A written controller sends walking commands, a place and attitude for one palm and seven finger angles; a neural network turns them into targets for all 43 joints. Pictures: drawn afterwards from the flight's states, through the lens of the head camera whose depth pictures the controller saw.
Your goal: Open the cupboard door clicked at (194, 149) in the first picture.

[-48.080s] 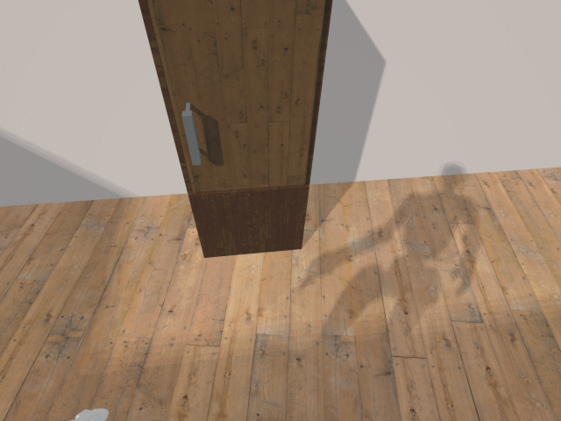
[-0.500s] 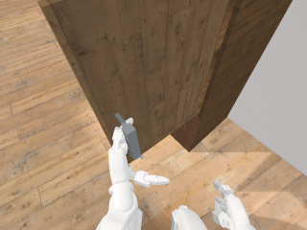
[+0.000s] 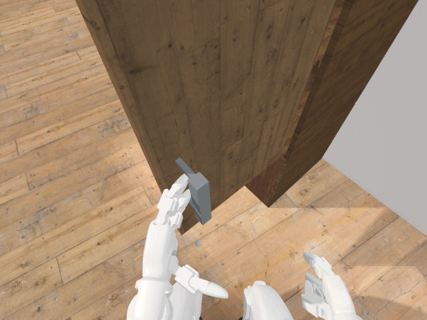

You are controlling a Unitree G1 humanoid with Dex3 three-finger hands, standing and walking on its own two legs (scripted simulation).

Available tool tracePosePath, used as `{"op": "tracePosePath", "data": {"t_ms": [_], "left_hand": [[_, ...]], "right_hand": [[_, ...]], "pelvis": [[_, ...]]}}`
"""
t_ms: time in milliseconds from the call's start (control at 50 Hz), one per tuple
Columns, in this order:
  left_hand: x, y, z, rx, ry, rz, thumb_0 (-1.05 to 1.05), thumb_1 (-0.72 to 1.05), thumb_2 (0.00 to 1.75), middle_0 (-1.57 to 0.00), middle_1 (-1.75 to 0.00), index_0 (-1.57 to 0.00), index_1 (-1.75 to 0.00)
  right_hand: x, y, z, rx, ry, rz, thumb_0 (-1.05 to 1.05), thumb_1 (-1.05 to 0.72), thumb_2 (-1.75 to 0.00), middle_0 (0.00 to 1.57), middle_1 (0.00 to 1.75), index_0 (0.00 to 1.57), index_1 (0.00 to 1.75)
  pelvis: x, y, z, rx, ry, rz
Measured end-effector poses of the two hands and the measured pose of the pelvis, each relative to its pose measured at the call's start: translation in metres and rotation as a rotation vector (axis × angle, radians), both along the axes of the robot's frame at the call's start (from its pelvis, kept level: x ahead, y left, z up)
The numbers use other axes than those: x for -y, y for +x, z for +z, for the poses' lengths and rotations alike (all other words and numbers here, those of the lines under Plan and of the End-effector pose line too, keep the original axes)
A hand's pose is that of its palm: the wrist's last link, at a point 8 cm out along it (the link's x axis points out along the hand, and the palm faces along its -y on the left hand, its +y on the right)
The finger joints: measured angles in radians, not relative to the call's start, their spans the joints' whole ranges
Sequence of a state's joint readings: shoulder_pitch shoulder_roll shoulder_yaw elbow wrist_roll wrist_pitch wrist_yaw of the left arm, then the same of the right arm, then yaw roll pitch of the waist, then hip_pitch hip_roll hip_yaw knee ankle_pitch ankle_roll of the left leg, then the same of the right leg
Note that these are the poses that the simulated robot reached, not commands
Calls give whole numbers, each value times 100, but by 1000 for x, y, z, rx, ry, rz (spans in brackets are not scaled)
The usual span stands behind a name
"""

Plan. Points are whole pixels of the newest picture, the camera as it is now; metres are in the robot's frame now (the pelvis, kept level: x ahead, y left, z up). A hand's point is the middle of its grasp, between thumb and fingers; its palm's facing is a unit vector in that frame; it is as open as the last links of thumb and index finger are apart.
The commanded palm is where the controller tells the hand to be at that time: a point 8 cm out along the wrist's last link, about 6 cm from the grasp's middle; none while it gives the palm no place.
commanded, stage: slide the hand sideways off the handle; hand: left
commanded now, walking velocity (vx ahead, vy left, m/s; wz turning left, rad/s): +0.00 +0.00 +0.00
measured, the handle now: (193, 193) +0.34 +0.06 +0.03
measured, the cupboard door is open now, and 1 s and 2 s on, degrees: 88 88 88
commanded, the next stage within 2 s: draw the hand back to the body in 0.64 s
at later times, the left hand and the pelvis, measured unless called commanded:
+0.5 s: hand (167, 270) +0.20 +0.09 +0.04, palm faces -0.01 -1.00 +0.00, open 16.3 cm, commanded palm +0.17 +0.14 +0.03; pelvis +0.01 +0.00 -0.01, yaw +0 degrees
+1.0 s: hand (129, 275) +0.19 +0.13 +0.09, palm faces +0.01 -1.00 -0.05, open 16.3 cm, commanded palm +0.15 +0.19 +0.10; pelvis +0.00 +0.00 +0.01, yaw +0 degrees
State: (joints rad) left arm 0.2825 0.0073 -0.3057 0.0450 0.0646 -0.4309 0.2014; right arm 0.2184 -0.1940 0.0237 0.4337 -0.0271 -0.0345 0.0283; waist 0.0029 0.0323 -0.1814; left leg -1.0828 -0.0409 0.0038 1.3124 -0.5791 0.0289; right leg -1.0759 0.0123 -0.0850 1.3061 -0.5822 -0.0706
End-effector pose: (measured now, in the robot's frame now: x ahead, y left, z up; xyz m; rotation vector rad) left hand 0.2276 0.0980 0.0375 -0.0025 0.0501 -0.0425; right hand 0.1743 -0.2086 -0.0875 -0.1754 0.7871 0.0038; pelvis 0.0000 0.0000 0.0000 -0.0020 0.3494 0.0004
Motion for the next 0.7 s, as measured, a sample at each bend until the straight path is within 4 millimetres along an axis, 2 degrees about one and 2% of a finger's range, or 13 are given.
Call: {"op": "tracePosePath", "data": {"t_ms": [140, 360, 700], "left_hand": [[-14, -11, 3, -4, -12, 14, -1, -50, 30, -15, -30, -15, -30], [-32, -32, 1, -22, -6, 29, -1, -50, 30, -15, -30, -15, -30], [-57, -60, 2, -30, 2, 39, -1, -50, 30, -15, -30, -15, -30]], "right_hand": [[-4, 15, 4, 30, -1, 16, 2, -91, -90, 20, 30, 20, 30], [0, 32, 5, 72, -20, 26, 2, -91, -90, 20, 30, 20, 30], [8, 27, -2, 93, -28, 1, 2, -91, -90, 20, 30, 20, 30]], "pelvis": [[-1, 5, 0, -7, -4, 2], [1, 8, -7, -17, -7, 6], [6, 1, -15, -15, -13, 9]]}}
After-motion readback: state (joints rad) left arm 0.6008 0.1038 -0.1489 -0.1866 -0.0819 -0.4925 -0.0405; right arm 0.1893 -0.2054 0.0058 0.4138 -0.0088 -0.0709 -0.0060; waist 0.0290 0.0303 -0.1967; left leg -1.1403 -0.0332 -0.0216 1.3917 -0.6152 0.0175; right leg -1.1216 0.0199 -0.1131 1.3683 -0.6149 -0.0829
